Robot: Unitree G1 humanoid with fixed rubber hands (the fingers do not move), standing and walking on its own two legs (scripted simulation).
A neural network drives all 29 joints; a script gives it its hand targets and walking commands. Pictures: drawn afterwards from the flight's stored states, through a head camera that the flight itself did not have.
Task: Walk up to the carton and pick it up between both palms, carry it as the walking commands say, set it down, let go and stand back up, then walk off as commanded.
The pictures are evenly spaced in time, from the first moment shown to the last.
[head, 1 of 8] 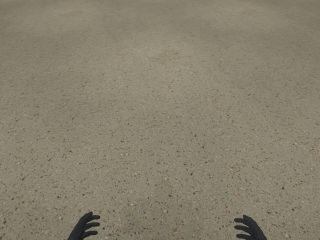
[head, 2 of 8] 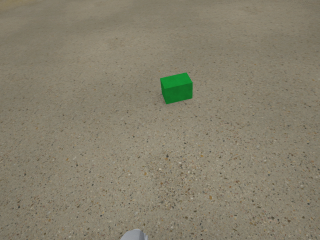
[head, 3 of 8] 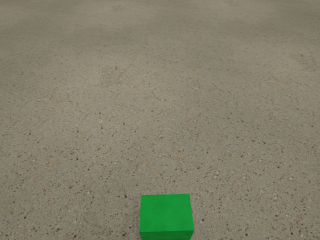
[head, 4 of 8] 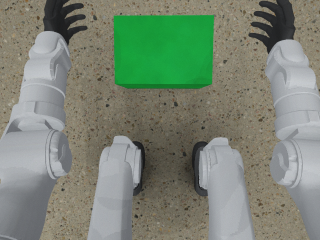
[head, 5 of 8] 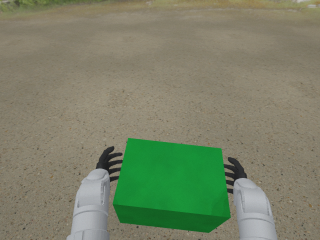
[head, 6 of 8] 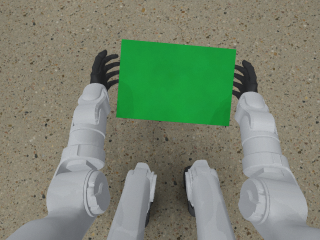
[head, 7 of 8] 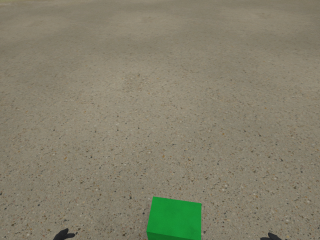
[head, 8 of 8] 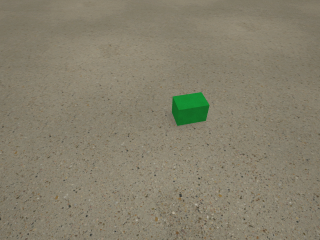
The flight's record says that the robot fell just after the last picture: no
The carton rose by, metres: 0.70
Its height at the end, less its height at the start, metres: +0.00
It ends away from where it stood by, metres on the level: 0.05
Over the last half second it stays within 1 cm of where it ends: yes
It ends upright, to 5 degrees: yes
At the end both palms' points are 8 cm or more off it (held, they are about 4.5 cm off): yes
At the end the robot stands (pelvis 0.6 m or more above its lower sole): yes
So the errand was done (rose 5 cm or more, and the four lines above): yes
